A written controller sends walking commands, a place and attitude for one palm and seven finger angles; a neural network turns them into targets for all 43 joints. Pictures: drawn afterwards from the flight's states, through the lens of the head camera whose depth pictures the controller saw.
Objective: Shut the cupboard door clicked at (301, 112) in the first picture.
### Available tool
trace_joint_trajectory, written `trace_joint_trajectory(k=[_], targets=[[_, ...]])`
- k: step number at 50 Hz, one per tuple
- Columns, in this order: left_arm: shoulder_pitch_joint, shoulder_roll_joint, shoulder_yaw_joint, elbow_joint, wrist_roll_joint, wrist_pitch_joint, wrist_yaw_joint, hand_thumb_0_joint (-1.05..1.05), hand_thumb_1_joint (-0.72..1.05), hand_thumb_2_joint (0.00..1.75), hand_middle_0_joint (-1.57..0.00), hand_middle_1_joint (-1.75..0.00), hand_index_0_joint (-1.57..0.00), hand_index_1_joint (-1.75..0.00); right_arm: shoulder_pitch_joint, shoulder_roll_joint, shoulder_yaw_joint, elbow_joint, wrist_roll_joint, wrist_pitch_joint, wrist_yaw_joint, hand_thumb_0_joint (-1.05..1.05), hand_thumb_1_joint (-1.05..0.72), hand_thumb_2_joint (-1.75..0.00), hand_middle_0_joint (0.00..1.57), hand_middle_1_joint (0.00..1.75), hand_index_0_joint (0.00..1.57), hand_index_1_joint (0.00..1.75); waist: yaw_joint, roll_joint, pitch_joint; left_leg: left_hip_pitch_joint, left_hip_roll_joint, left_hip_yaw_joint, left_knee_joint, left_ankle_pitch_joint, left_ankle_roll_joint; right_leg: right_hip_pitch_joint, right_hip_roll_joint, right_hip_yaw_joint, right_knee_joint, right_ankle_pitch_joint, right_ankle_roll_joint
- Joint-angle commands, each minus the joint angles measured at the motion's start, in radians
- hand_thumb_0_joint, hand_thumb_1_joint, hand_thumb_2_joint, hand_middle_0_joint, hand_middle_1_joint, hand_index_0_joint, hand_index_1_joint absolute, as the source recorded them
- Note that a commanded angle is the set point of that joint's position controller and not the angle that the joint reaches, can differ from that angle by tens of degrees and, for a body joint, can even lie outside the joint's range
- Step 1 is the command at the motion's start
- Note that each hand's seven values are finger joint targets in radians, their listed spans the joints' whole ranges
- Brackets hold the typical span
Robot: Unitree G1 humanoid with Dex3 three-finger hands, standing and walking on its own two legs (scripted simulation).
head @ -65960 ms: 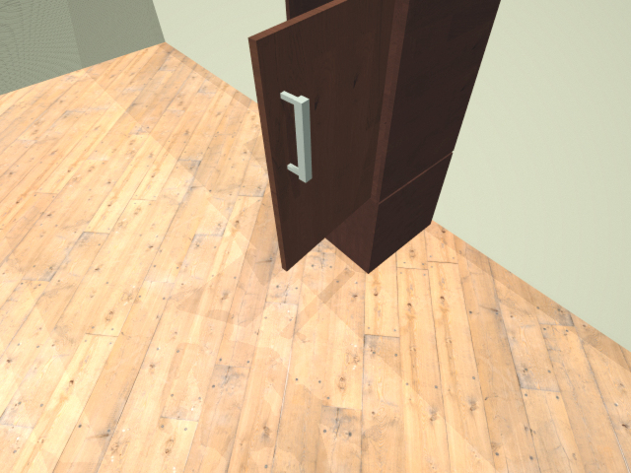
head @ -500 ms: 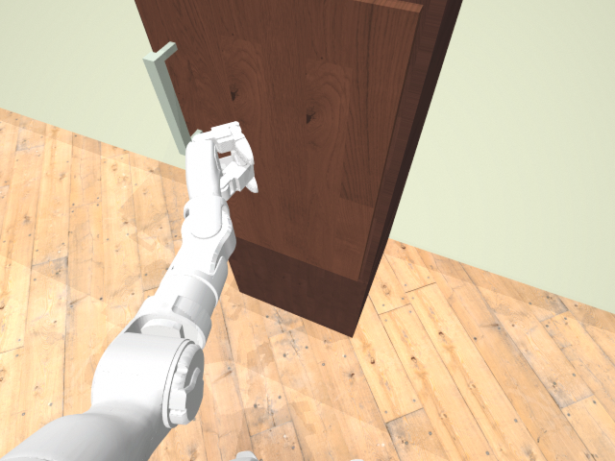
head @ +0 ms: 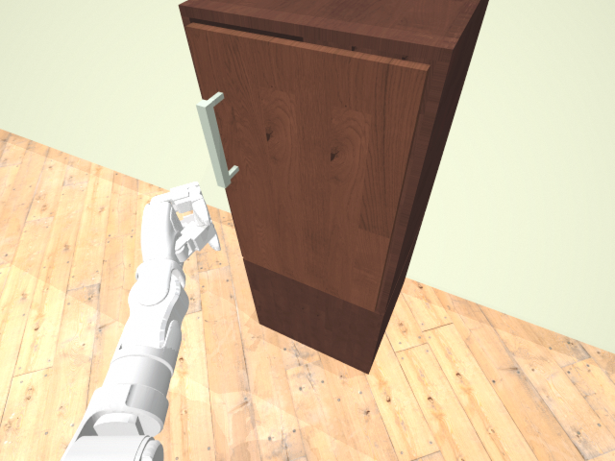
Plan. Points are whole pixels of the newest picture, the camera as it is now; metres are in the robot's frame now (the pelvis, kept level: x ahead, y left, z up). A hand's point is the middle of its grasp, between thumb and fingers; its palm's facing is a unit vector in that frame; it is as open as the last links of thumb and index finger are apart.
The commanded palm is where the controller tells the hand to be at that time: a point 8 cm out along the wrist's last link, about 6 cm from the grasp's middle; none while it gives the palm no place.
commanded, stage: draw the hand back to the body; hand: left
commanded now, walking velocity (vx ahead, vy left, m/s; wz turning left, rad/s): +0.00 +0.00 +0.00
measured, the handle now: (221, 142) +0.63 +0.17 +0.08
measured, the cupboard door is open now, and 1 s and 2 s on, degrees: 0 0 0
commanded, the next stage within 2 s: step back with the hand held close in 1.16 s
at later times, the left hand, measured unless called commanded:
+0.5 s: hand (65, 308) +0.24 +0.24 +0.16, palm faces +0.29 -0.92 -0.26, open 4.0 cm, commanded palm +0.20 +0.29 +0.17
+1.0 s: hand out of the picture +0.17 +0.30 +0.17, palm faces +0.53 -0.77 -0.36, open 7.2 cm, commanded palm +0.12 +0.33 +0.20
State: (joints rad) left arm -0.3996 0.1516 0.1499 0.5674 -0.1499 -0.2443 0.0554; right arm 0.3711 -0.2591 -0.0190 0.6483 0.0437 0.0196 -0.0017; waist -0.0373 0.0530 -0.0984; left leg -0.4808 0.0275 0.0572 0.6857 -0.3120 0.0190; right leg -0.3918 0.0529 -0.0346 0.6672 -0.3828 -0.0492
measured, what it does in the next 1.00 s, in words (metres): stands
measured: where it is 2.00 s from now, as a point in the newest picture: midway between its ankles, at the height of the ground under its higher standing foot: outside the picture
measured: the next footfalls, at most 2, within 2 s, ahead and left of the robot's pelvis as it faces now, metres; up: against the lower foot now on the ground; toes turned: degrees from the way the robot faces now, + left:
none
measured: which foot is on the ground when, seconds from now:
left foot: down 0.00-1.00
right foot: down 0.00-1.00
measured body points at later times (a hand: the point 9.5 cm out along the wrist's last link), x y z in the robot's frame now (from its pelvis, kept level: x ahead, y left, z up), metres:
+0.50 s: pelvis +0.00 +0.03 +0.02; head -0.03 +0.01 +0.47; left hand +0.22 +0.29 +0.17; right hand +0.20 -0.16 -0.06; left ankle +0.02 +0.11 -0.72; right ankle -0.03 -0.09 -0.72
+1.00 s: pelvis +0.00 +0.02 +0.02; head -0.03 -0.01 +0.47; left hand +0.14 +0.34 +0.19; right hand +0.20 -0.19 -0.06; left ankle +0.02 +0.11 -0.72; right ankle -0.03 -0.09 -0.72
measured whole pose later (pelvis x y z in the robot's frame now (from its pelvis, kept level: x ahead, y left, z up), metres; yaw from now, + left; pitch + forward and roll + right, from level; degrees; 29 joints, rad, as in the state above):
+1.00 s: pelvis +0.00 +0.02 +0.02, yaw +3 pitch -4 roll +0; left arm 0.44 0.31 0.33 -0.31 -0.08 -0.07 0.12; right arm 0.19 -0.25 0.01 0.63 0.02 -0.06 -0.07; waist 0.08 0.08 0.00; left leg -0.15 -0.03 0.03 0.42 -0.19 0.05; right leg -0.05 0.01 -0.05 0.38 -0.27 -0.02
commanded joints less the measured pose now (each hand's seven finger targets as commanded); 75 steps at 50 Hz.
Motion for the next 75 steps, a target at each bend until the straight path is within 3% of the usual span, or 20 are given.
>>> trace_joint_trajectory(k=[1, 4, 5, 7, 15, 20, 26, 33, 37, 39, 42, 46, 53, 58, 62, 64, 65, 66, 68, 75], targets=[[-0.297, 0.12, -0.025, -0.361, -0.012, -0.015, -0.033, 0.0, 0.9, 0.9, -1.24, -1.44, -1.24, -1.44, -0.133, -0.103, -0.025, -0.159, 0.013, -0.076, -0.014, 0.0, -0.9, -0.9, 0.2, 0.3, 0.2, 0.3, 0.016, -0.017, -0.222, 0.264, -0.033, -0.032, -0.084, 0.202, 0.033, 0.032, -0.013, 0.025, -0.128, 0.359, 0.047], [-0.149, 0.149, 0.02, -0.389, -0.039, 0.069, -0.042, 0.0, 0.9, 0.9, -1.16, -1.35, -1.16, -1.35, -0.185, -0.107, -0.014, -0.185, 0.021, -0.077, -0.022, 0.0, -0.9, -0.9, 0.2, 0.3, 0.2, 0.3, 0.051, -0.106, -0.171, 0.244, -0.033, -0.036, -0.126, 0.165, 0.031, 0.064, -0.018, 0.019, -0.157, 0.301, 0.045], [-0.093, 0.189, -0.063, -0.484, 0.042, 0.044, -0.03, 0.0, 0.9, 0.9, -1.13, -1.32, -1.13, -1.32, -0.205, -0.08, -0.008, -0.202, 0.016, -0.049, -0.032, 0.0, -0.9, -0.9, 0.2, 0.3, 0.2, 0.3, 0.021, -0.139, -0.112, 0.266, -0.034, -0.038, -0.173, 0.139, 0.028, 0.075, -0.051, 0.066, -0.217, 0.307, 0.063], [0.002, 0.233, 0.0, -0.497, 0.037, 0.05, -0.017, 0.0, 0.9, 0.9, -1.08, -1.26, -1.08, -1.26, -0.242, -0.084, -0.002, -0.216, 0.017, -0.028, -0.051, 0.0, -0.9, -0.9, 0.2, 0.3, 0.2, 0.3, 0.042, -0.175, -0.074, 0.257, -0.033, -0.04, -0.199, 0.125, 0.032, 0.114, -0.06, 0.07, -0.254, 0.276, 0.067], [0.074, 0.255, -0.004, -0.804, 0.068, 0.084, 0.014, 0.0, 0.9, 0.9, -0.86, -1.02, -0.86, -1.02, -0.298, -0.066, 0.029, -0.229, 0.003, -0.039, -0.069, 0.0, -0.9, -0.9, 0.2, 0.3, 0.2, 0.3, 0.04, 0.064, -0.058, 0.449, -0.01, -0.078, -0.312, 0.159, 0.013, 0.163, -0.035, 0.026, -0.32, 0.219, 0.021], [0.255, 0.239, -0.006, -0.948, 0.074, 0.098, 0.026, 0.0, 0.9, 0.9, -0.72, -0.87, -0.72, -0.87, -0.305, -0.07, 0.033, -0.229, -0.011, -0.069, -0.062, 0.0, -0.9, -0.9, 0.2, 0.3, 0.2, 0.3, 0.05, 0.047, -0.073, 0.505, 0.005, -0.116, -0.35, 0.21, -0.001, 0.207, -0.029, 0.008, -0.33, 0.252, 0.016], [0.481, 0.288, 0.108, -0.971, 0.069, 0.12, 0.029, 0.0, 0.9, 0.9, -0.56, -0.69, -0.56, -0.69, -0.322, -0.071, 0.03, -0.222, -0.018, -0.057, -0.059, 0.0, -0.9, -0.9, 0.2, 0.3, 0.2, 0.3, 0.071, -0.06, 0.005, 0.448, 0.004, -0.102, -0.364, 0.211, -0.001, 0.24, -0.032, 0.002, -0.356, 0.251, 0.023], [0.641, 0.37, 0.248, -1.125, 0.067, 0.105, 0.044, 0.0, 0.9, 0.9, -0.36, -0.48, -0.36, -0.48, -0.326, -0.062, 0.023, -0.217, -0.021, -0.078, -0.056, 0.0, -0.9, -0.9, 0.2, 0.3, 0.2, 0.3, 0.093, 0.066, -0.013, 0.427, -0.001, -0.1, -0.351, 0.252, -0.01, 0.288, -0.043, 0.006, -0.35, 0.272, 0.018], [0.775, 0.42, 0.33, -1.177, 0.065, 0.099, 0.058, 0.0, 0.9, 0.9, -0.25, -0.36, -0.25, -0.36, -0.323, -0.072, 0.013, -0.211, -0.024, -0.107, -0.054, 0.0, -0.9, -0.9, 0.2, 0.3, 0.2, 0.3, 0.104, 0.068, -0.006, 0.411, 0.001, -0.095, -0.333, 0.278, -0.008, 0.286, -0.042, 0.006, -0.353, 0.291, 0.02], [0.823, 0.413, 0.346, -1.17, 0.06, 0.098, 0.06, 0.0, 0.9, 0.9, -0.2, -0.3, -0.2, -0.3, -0.319, -0.067, 0.009, -0.208, -0.022, -0.113, -0.056, 0.0, -0.9, -0.9, 0.2, 0.3, 0.2, 0.3, 0.101, 0.019, 0.029, 0.397, 0.002, -0.089, -0.331, 0.261, -0.006, 0.262, -0.044, 0.001, -0.353, 0.278, 0.024], [0.773, 0.329, 0.259, -1.101, 0.065, 0.107, 0.055, 0.0, 0.9, 0.9, -0.2, -0.3, -0.2, -0.3, -0.315, -0.081, 0.003, -0.19, -0.02, -0.123, -0.059, 0.0, -0.9, -0.9, 0.2, 0.3, 0.2, 0.3, 0.077, -0.026, 0.118, 0.386, 0.002, -0.083, -0.338, 0.204, 0.006, 0.198, -0.046, 0.006, -0.378, 0.232, 0.03], [0.693, 0.342, 0.251, -1.082, 0.076, 0.105, 0.068, 0.0, 0.9, 0.9, -0.2, -0.3, -0.2, -0.3, -0.308, -0.088, -0.004, -0.183, -0.018, -0.13, -0.072, 0.0, -0.9, -0.9, 0.2, 0.3, 0.2, 0.3, 0.074, -0.014, 0.101, 0.401, -0.006, -0.087, -0.353, 0.126, 0.014, 0.185, -0.051, 0.013, -0.375, 0.164, 0.035], [0.742, 0.406, 0.314, -1.178, 0.074, 0.081, 0.078, 0.0, 0.9, 0.9, -0.2, -0.3, -0.2, -0.3, -0.325, -0.069, 0.005, -0.185, -0.029, -0.158, -0.078, 0.0, -0.9, -0.9, 0.2, 0.3, 0.2, 0.3, 0.106, 0.037, 0.0, 0.417, -0.02, -0.072, -0.325, 0.217, 0.015, 0.271, -0.063, 0.023, -0.363, 0.246, 0.028], [0.777, 0.381, 0.312, -1.122, 0.066, 0.09, 0.067, 0.0, 0.9, 0.9, -0.2, -0.3, -0.2, -0.3, -0.325, -0.06, 0.011, -0.175, -0.026, -0.153, -0.073, 0.0, -0.9, -0.9, 0.2, 0.3, 0.2, 0.3, 0.099, 0.045, 0.106, 0.393, -0.014, -0.061, -0.324, 0.222, 0.008, 0.227, -0.059, 0.024, -0.385, 0.25, 0.028], [0.786, 0.362, 0.3, -1.08, 0.061, 0.095, 0.056, 0.0, 0.9, 0.9, -0.2, -0.3, -0.2, -0.3, -0.321, -0.068, 0.003, -0.179, -0.025, -0.145, -0.073, 0.0, -0.9, -0.9, 0.2, 0.3, 0.2, 0.3, 0.098, -0.012, 0.113, 0.402, -0.009, -0.057, -0.328, 0.222, 0.014, 0.219, -0.057, 0.024, -0.392, 0.245, 0.034], [0.786, 0.362, 0.298, -1.092, 0.059, 0.095, 0.053, 0.0, 0.9, 0.9, -0.2, -0.3, -0.2, -0.3, -0.316, -0.07, 0.001, -0.186, -0.026, -0.14, -0.072, 0.0, -0.9, -0.9, 0.2, 0.3, 0.2, 0.3, 0.1, -0.026, 0.073, 0.413, -0.011, -0.054, -0.323, 0.253, 0.018, 0.24, -0.06, 0.024, -0.374, 0.287, 0.037], [0.69, 0.492, 0.405, -1.163, 0.071, 0.059, 0.062, 0.0, 0.9, 0.9, -0.2, -0.3, -0.2, -0.3, -0.317, -0.095, -0.01, -0.212, -0.017, -0.123, -0.07, 0.0, -0.9, -0.9, 0.2, 0.3, 0.2, 0.3, 0.074, -0.009, 0.086, 0.364, 0.014, -0.073, -0.251, 0.196, 0.041, 0.153, -0.126, 0.12, -0.422, 0.33, 0.048], [0.773, 0.423, 0.35, -1.092, 0.071, 0.056, 0.059, 0.0, 0.9, 0.9, -0.2, -0.3, -0.2, -0.3, -0.311, -0.081, -0.007, -0.193, -0.025, -0.111, -0.075, 0.0, -0.9, -0.9, 0.2, 0.3, 0.2, 0.3, 0.064, -0.073, 0.072, 0.357, 0.009, -0.08, -0.216, 0.194, 0.04, 0.145, -0.156, 0.126, -0.419, 0.361, 0.047], [0.801, 0.41, 0.326, -1.105, 0.079, 0.052, 0.06, 0.0, 0.9, 0.9, -0.2, -0.3, -0.2, -0.3, -0.31, -0.081, -0.011, -0.198, -0.024, -0.095, -0.073, 0.0, -0.9, -0.9, 0.2, 0.3, 0.2, 0.3, 0.061, -0.076, 0.036, 0.349, 0.011, -0.076, -0.194, 0.237, 0.033, 0.161, -0.18, 0.126, -0.381, 0.47, 0.045], [0.872, 0.466, 0.379, -1.206, 0.074, 0.052, 0.084, 0.0, 0.9, 0.9, -0.2, -0.3, -0.2, -0.3, -0.3, -0.091, -0.027, -0.239, -0.017, -0.045, -0.09, 0.0, -0.9, -0.9, 0.2, 0.3, 0.2, 0.3, 0.055, -0.019, -0.109, 0.378, 0.047, -0.073, -0.183, 0.519, 0.029, 0.22, -0.159, 0.083, -0.238, 0.677, 0.061]])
